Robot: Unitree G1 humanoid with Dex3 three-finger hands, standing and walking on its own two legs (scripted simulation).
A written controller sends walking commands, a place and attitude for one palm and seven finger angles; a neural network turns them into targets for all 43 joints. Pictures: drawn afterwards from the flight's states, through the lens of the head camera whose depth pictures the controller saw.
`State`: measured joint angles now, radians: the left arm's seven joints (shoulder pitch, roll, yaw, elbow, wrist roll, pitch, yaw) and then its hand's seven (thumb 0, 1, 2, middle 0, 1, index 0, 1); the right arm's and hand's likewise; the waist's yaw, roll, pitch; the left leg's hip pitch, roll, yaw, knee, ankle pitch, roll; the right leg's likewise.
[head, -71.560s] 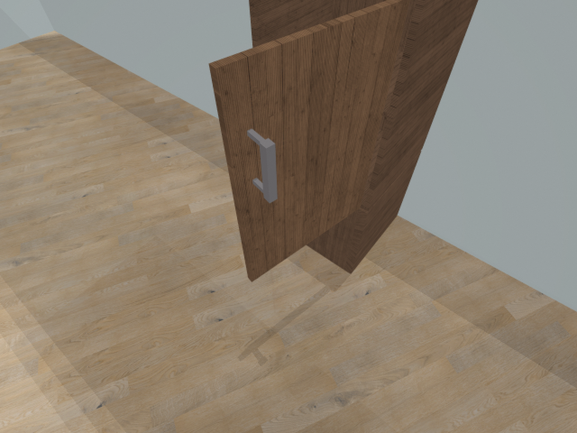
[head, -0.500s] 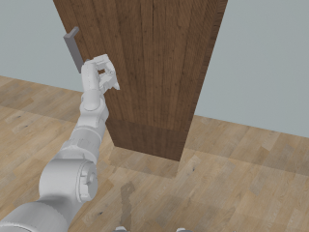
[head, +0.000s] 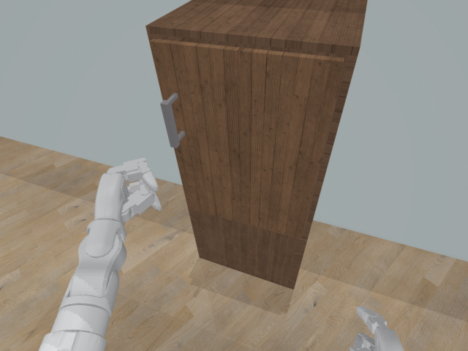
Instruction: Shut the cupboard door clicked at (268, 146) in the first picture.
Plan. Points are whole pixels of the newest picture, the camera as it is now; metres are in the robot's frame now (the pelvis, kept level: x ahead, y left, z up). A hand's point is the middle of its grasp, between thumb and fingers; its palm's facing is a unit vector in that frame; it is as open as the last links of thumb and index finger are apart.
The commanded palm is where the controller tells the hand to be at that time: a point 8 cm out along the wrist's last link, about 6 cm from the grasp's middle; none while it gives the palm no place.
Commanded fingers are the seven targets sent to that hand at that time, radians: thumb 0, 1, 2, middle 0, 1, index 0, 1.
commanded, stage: draw the hand back to the body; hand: left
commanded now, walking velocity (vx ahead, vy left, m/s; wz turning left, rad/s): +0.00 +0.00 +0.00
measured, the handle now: (174, 121) +0.64 +0.18 +0.07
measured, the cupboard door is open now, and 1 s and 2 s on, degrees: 1 1 1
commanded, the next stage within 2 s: step back with the hand held close in 0.96 s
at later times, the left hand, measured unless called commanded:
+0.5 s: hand (40, 244) +0.22 +0.27 +0.16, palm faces +0.40 -0.84 -0.35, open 5.4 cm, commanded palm +0.17 +0.31 +0.18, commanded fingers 0.00 0.90 0.90 -0.28 -0.39 -0.28 -0.39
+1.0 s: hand (27, 249) +0.21 +0.27 +0.17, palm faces +0.47 -0.79 -0.39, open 7.4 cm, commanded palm +0.16 +0.30 +0.19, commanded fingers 0.00 0.90 0.90 -0.20 -0.30 -0.20 -0.30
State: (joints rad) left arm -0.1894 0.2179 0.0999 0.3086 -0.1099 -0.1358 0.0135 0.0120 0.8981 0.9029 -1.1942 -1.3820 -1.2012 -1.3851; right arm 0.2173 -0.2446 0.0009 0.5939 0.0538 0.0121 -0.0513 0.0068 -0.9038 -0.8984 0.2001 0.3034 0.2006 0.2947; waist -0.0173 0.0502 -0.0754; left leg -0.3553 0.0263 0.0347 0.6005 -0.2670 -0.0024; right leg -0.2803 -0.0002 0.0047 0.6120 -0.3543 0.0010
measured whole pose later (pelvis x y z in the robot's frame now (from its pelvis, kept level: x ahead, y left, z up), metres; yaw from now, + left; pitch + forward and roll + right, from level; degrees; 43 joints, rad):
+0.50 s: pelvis +0.02 +0.02 +0.01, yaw +1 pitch -3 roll +0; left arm 0.36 0.33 0.27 -0.28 -0.07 -0.06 0.08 0.01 0.89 0.90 -0.55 -0.67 -0.55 -0.68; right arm 0.20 -0.21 0.05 0.61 0.02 -0.03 -0.06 0.01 -0.90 -0.90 0.20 0.30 0.21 0.30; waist 0.06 0.06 -0.01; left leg -0.16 0.00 0.03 0.43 -0.21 0.02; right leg -0.06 -0.03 -0.01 0.40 -0.28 0.02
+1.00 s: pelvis +0.02 +0.00 +0.01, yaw +1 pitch -4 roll +0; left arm 0.46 0.35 0.34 -0.37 -0.07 -0.07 0.10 0.01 0.89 0.90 -0.21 -0.30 -0.22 -0.30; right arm 0.19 -0.22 0.02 0.63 0.01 -0.09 -0.08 0.01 -0.90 -0.90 0.20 0.30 0.20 0.30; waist 0.06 0.06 -0.02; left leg -0.15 0.01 0.02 0.44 -0.23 0.00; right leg -0.05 -0.01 -0.02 0.41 -0.30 0.00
